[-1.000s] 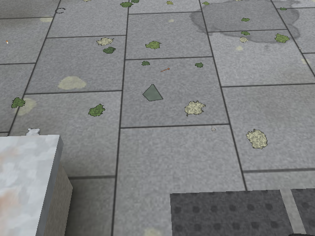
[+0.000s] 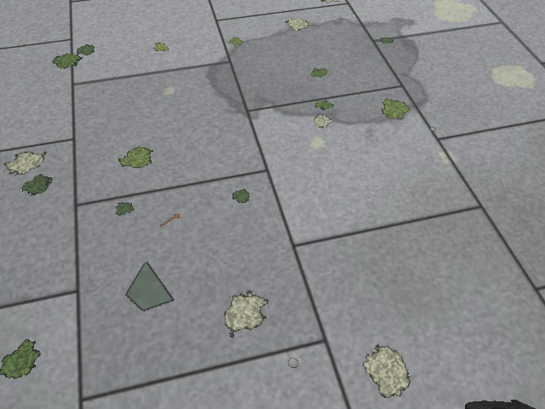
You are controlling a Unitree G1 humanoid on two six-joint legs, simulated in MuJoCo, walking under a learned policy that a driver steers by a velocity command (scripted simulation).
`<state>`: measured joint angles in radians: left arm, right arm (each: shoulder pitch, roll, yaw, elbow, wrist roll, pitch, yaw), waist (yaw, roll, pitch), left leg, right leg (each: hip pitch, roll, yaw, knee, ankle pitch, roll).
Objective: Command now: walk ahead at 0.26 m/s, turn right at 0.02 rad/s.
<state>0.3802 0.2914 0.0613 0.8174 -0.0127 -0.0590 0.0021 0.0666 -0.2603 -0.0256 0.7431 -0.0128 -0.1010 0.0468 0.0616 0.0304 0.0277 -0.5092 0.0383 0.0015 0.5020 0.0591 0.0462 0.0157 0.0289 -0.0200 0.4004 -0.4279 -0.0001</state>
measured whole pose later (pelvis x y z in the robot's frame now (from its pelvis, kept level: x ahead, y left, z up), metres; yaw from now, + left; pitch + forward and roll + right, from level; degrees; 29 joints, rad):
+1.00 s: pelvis +0.22 +0.02 +0.02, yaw +1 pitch +0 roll -1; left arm 0.20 0.26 0.07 0.87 -0.03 -0.09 0.00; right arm 0.38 -0.23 -0.03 1.04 0.01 -0.09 0.02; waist -0.05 -0.01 0.00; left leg -0.06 -0.03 0.02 0.35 -0.30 0.05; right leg -0.53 -0.06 -0.01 1.09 -0.29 -0.04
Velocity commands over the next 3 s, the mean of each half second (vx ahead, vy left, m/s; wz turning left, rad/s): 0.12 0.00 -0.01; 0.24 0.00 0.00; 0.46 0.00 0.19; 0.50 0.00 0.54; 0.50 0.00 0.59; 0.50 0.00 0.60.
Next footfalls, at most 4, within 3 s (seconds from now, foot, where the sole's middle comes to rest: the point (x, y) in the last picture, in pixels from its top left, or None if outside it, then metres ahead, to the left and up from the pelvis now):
0.38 right None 0.14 -0.13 -0.76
1.26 right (352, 384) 0.53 -0.13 -0.76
1.82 left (235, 291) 0.76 0.17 -0.76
2.32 right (257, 189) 1.13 0.14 -0.76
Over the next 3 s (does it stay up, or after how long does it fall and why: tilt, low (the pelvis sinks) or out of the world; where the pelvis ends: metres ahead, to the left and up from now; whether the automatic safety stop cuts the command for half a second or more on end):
stays up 1.14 0.42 0.01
